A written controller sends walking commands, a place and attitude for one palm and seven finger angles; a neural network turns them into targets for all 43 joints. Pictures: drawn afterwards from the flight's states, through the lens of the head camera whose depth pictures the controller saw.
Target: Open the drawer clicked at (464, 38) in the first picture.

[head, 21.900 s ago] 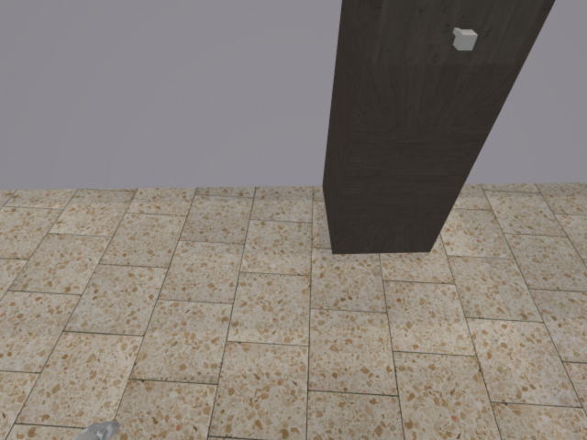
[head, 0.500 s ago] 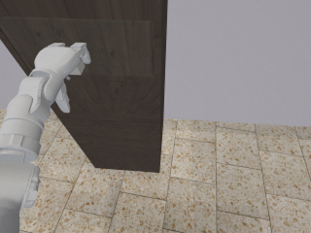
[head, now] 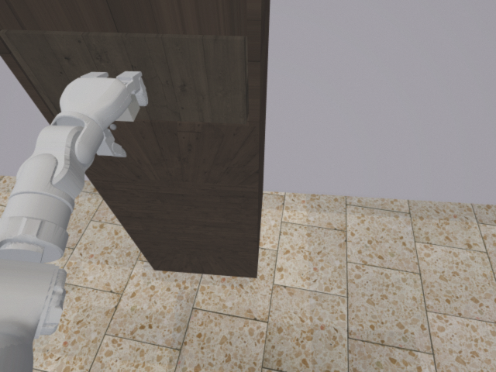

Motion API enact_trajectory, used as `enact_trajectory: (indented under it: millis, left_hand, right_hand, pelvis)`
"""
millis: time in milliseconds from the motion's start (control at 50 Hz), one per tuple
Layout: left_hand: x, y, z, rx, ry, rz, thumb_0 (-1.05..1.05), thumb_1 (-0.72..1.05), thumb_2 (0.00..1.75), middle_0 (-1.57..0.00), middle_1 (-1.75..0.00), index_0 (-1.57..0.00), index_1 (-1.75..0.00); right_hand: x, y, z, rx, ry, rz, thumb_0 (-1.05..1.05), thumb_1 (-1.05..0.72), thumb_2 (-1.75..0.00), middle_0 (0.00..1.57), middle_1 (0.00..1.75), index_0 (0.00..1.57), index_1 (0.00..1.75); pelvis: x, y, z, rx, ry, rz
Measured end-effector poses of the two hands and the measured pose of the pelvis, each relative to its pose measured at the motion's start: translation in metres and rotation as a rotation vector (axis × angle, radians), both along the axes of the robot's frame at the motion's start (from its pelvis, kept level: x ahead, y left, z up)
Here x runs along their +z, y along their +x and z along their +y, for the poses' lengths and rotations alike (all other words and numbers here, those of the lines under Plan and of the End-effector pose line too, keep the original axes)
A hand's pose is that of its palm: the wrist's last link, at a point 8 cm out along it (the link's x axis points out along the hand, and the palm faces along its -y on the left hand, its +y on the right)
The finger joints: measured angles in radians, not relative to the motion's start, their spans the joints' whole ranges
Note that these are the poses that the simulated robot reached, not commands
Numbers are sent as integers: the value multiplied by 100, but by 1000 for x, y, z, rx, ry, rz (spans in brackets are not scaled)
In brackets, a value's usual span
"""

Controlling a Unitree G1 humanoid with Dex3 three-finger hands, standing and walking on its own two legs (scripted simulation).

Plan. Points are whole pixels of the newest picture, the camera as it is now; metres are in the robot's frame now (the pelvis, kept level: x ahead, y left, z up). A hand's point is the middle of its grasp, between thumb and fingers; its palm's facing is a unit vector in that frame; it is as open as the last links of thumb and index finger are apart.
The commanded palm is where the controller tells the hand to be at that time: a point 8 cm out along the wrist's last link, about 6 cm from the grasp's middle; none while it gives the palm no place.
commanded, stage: close the thumb around the handle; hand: left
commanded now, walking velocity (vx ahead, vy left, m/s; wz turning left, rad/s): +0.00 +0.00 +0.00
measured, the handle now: (127, 98) +0.51 +0.22 +0.16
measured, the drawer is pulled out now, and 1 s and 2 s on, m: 0.00 0.03 0.16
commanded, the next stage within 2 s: pull the drawer open in 0.36 s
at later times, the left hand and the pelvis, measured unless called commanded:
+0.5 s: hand (113, 129) +0.46 +0.23 +0.14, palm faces +0.01 -0.02 -1.00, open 7.2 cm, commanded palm +0.43 +0.24 +0.20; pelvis +0.00 +0.00 +0.00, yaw +0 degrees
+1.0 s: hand (108, 141) +0.43 +0.23 +0.14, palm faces +0.01 -0.03 -1.00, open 7.2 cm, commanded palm +0.41 +0.24 +0.20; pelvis +0.01 +0.00 +0.00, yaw +1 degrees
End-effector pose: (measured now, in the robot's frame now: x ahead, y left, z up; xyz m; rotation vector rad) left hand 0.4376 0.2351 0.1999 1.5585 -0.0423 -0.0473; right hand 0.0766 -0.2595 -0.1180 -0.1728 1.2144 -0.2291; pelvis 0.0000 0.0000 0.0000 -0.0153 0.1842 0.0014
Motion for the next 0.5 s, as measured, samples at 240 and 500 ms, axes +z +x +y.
enact_trajectory:
  millis: [240, 500]
  left_hand:
    - [-2, 0, 1, -2, -15, -3, 0, 55, 75, -40, -132, -29, -129]
    - [-5, -2, 1, 7, -10, -9, 0, 59, 75, -42, -135, -22, -131]
  right_hand:
    - [3, 11, 0, 7, -5, -29, 1, -91, -90, 20, 30, 21, 30]
    - [2, 16, 1, 22, 1, -21, 1, -91, -90, 20, 30, 21, 30]
  pelvis:
    - [0, 2, 1, -4, 0, 2]
    - [1, 3, 1, 6, -2, 3]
